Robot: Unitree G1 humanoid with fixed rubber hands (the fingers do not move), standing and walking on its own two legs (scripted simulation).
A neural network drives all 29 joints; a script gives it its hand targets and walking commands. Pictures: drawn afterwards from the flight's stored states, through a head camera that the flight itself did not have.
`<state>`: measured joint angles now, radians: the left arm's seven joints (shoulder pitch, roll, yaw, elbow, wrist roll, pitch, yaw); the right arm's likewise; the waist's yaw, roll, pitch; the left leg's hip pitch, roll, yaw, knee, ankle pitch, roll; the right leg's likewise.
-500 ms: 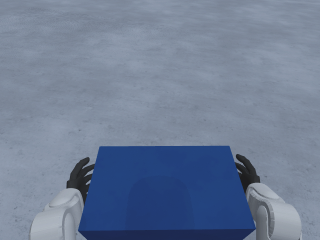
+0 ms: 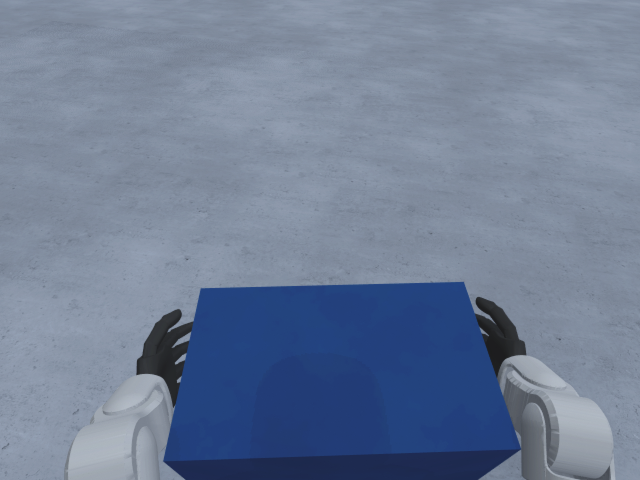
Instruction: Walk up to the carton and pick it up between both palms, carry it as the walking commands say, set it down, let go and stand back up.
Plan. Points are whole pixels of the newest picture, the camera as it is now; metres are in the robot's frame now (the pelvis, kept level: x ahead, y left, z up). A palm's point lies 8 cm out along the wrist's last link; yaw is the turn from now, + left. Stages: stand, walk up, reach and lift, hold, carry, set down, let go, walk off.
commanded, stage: carry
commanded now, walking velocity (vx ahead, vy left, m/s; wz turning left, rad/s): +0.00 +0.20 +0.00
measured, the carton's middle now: (333, 411) +0.24 -0.01 +0.01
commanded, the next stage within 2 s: none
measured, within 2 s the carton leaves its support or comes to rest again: neither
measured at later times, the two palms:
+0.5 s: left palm (73, 405) +0.22 +0.25 +0.09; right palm (452, 403) +0.21 -0.12 +0.09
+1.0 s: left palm (82, 403) +0.22 +0.25 +0.09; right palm (456, 401) +0.21 -0.13 +0.09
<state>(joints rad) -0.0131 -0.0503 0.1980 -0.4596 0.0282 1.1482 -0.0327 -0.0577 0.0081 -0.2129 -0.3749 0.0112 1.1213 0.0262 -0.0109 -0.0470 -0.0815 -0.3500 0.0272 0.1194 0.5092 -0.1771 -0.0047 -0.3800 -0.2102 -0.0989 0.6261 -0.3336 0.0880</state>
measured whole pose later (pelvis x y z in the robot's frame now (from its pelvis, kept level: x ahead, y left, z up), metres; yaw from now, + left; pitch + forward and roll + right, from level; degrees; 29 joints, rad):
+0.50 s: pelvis -0.03 +0.08 +0.01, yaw -1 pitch +2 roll +0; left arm -0.03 -0.03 0.18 -0.39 0.03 1.17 -0.03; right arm -0.05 0.00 -0.21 -0.34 -0.01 1.15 0.02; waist -0.01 0.00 -0.13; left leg -0.35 -0.04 0.19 0.46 -0.17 0.11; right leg -0.29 -0.07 -0.13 0.53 -0.28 0.01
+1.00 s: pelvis -0.03 +0.07 +0.01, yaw -1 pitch +3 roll +0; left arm -0.05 -0.03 0.18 -0.36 0.03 1.16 -0.03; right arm -0.06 -0.01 -0.21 -0.33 -0.01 1.15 0.02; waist 0.00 0.01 -0.12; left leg -0.35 -0.02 0.20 0.43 -0.15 0.11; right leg -0.29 -0.06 -0.15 0.50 -0.26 0.00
